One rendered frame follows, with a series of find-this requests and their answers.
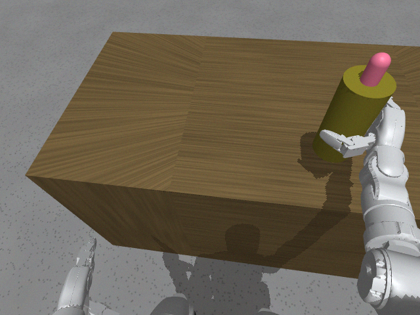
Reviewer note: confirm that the left robot hand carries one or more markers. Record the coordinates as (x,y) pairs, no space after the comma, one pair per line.
(75,291)

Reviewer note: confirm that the right robot hand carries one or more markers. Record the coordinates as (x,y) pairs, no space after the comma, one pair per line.
(387,129)

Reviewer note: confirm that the bottle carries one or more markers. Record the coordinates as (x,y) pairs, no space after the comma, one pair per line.
(361,95)

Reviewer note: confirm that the right robot arm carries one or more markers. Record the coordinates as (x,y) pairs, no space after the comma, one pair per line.
(389,279)

